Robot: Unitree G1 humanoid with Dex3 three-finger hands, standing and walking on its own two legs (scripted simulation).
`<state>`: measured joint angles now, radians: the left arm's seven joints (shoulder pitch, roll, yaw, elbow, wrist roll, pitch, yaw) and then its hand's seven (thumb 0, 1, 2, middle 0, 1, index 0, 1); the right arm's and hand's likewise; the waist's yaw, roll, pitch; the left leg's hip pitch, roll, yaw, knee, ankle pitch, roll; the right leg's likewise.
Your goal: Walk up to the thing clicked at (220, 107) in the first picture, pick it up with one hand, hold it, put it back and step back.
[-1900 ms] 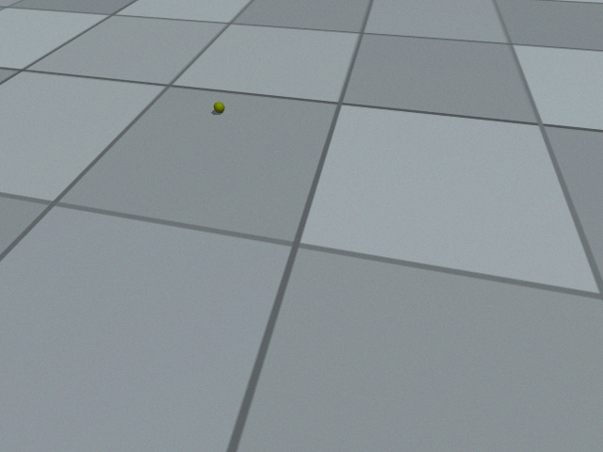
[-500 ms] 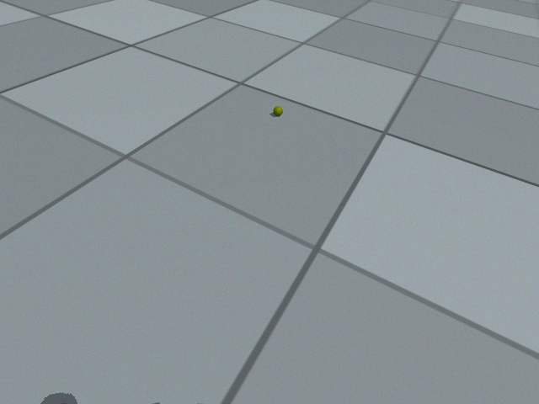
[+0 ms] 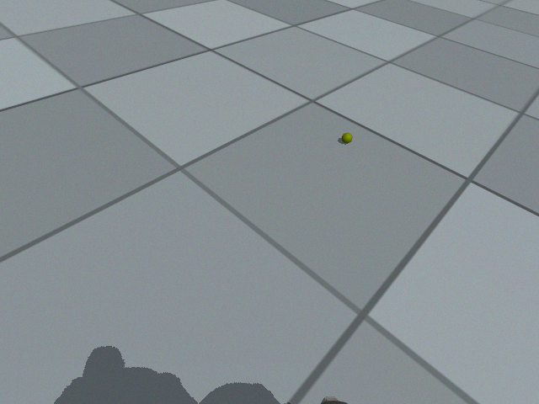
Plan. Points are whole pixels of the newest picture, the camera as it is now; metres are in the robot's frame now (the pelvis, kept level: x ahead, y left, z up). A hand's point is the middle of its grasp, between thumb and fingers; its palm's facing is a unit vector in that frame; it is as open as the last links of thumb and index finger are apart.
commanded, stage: walk up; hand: left
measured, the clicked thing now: (347, 138) +1.85 -0.60 -0.74
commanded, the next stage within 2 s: none
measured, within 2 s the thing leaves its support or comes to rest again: neither
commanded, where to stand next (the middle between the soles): +1.71 -1.03 m, yaw +38 degrees
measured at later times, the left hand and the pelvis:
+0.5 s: hand (188, 373) +0.24 +0.15 -0.19, palm faces +0.27 -0.91 -0.33, open 7.4 cm; pelvis +0.32 -0.12 -0.04, yaw +14 degrees
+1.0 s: hand (257, 210) +0.60 +0.02 -0.13, palm faces +0.34 -0.87 -0.35, open 7.4 cm; pelvis +0.60 -0.27 -0.02, yaw +23 degrees
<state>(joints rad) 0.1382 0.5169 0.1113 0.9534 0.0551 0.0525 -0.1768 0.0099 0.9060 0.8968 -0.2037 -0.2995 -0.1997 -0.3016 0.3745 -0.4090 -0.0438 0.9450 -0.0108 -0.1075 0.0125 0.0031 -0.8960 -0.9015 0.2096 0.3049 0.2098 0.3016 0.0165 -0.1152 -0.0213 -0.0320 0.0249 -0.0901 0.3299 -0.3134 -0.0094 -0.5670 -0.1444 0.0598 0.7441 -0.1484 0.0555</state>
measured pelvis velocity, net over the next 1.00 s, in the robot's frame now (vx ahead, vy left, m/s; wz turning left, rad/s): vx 0.60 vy -0.27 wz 0.41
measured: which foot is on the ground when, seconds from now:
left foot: down 0.00-0.10, up 0.12-0.44, down 0.46-0.86, up 0.88-1.00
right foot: up 0.00-0.06, down 0.08-0.44, up 0.46-0.84, down 0.86-1.00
